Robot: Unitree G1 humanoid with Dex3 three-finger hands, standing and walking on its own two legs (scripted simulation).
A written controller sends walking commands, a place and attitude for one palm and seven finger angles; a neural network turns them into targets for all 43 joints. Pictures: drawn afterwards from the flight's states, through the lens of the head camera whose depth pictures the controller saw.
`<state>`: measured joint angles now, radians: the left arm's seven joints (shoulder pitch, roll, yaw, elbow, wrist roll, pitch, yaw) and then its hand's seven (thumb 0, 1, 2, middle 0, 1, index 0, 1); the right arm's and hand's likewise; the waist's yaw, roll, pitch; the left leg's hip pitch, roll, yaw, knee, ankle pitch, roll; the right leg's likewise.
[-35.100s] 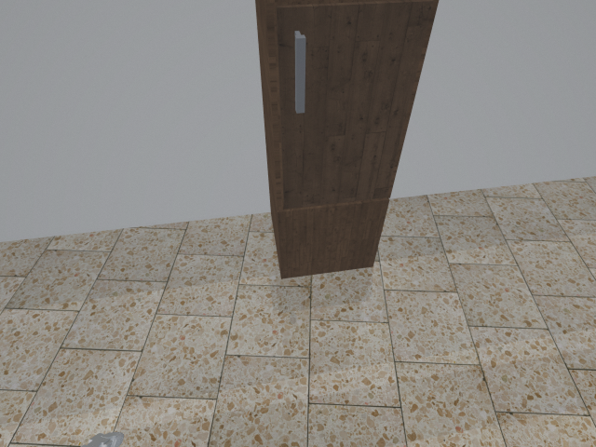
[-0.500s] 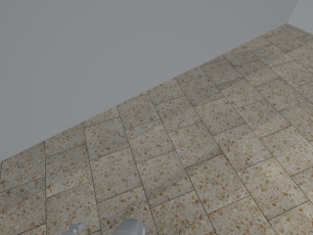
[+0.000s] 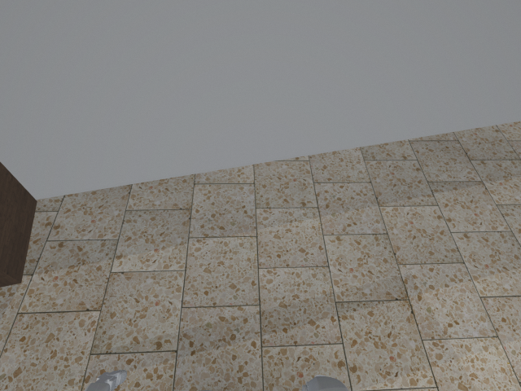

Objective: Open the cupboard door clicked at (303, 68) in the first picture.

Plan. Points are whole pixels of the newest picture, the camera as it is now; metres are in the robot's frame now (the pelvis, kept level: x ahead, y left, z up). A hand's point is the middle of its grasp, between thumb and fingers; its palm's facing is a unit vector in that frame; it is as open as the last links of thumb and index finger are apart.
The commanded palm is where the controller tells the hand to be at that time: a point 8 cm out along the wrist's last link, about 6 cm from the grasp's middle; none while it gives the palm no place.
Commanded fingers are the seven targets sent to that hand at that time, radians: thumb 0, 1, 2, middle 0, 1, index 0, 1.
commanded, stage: turn to face it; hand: left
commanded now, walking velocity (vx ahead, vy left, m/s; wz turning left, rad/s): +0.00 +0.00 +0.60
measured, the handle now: out of the picture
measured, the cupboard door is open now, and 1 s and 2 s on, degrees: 47 47 47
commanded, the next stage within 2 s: take the last steps up to it in 1.72 s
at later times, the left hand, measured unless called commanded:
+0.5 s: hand out of the picture +0.00 +0.18 -0.18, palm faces +0.35 -0.91 -0.22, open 7.4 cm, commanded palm none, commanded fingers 0.00 0.90 0.90 -0.20 -0.30 -0.20 -0.30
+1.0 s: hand out of the picture +0.00 +0.17 -0.15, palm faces +0.58 -0.76 -0.29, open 7.4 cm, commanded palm none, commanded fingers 0.00 0.90 0.90 -0.20 -0.30 -0.20 -0.30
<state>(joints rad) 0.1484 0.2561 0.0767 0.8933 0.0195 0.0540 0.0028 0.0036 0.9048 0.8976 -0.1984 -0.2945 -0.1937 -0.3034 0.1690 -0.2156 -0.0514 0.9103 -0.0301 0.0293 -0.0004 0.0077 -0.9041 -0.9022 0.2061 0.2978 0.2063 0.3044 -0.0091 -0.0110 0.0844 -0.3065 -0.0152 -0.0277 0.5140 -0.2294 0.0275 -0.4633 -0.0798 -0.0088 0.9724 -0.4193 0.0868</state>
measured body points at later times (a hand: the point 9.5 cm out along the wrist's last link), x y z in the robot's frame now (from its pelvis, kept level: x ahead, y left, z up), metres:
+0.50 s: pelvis +0.01 -0.02 -0.01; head +0.06 +0.00 +0.43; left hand -0.02 +0.23 -0.16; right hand +0.20 -0.24 -0.15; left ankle -0.01 +0.09 -0.74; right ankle +0.01 -0.16 -0.74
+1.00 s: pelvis +0.04 -0.05 +0.00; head +0.09 -0.05 +0.44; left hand -0.03 +0.20 -0.12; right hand +0.25 -0.23 -0.16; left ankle -0.05 +0.05 -0.66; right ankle +0.10 -0.15 -0.74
